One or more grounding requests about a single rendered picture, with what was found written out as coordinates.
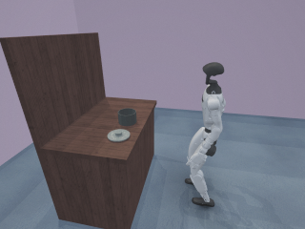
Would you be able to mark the left robot thigh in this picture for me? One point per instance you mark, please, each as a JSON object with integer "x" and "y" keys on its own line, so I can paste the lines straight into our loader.
{"x": 197, "y": 171}

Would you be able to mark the pot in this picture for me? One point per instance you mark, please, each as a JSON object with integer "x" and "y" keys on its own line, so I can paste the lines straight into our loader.
{"x": 127, "y": 117}

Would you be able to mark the humanoid robot torso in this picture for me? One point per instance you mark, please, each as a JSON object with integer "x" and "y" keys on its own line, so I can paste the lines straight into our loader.
{"x": 207, "y": 120}

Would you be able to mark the robot left hand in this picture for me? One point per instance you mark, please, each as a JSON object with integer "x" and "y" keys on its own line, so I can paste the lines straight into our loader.
{"x": 197, "y": 159}

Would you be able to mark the robot left forearm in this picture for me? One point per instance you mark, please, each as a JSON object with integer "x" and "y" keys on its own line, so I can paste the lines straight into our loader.
{"x": 211, "y": 138}

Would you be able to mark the left robot upper arm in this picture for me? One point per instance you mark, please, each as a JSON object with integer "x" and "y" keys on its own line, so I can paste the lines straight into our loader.
{"x": 213, "y": 105}

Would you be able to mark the lid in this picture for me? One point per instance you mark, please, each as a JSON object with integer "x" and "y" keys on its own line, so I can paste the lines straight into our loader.
{"x": 118, "y": 138}

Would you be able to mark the table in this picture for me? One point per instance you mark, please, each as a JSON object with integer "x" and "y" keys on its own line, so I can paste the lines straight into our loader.
{"x": 60, "y": 85}

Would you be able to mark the knob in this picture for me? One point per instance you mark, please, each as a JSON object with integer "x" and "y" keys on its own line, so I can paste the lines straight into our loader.
{"x": 118, "y": 132}

